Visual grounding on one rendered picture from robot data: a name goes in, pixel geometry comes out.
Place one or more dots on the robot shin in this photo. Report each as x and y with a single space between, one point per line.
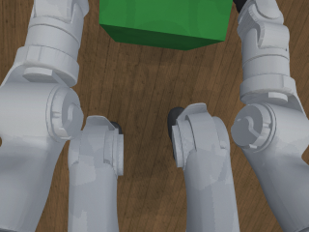
200 107
74 147

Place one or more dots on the carton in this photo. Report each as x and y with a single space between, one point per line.
173 24

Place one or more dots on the left robot forearm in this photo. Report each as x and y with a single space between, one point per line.
52 43

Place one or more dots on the robot left upper arm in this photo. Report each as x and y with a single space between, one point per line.
36 120

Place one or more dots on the right robot hand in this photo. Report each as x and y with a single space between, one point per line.
239 4

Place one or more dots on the robot right shin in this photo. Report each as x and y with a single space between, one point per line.
200 107

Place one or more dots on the right robot forearm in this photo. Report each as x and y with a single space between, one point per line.
265 56

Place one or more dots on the robot right upper arm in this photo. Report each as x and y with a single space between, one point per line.
273 139

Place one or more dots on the robot left shin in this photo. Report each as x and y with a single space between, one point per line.
74 147

